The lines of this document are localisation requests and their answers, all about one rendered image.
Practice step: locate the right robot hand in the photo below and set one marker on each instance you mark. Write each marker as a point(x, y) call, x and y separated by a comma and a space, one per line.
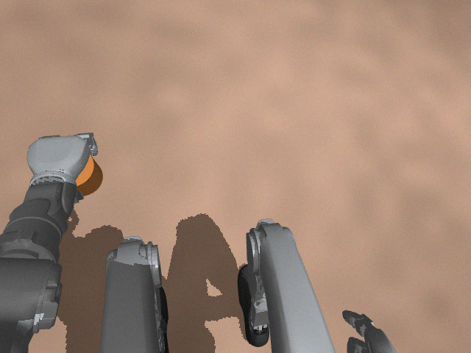
point(376, 340)

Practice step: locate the can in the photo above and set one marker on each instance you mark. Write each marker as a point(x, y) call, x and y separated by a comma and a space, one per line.
point(90, 179)

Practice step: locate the right robot foot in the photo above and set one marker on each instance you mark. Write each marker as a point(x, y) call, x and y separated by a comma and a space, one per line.
point(254, 337)

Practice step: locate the left robot arm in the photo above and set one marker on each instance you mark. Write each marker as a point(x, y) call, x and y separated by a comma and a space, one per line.
point(30, 287)

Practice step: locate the left robot hand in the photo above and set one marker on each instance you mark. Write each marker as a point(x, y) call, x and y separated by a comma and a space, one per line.
point(66, 154)

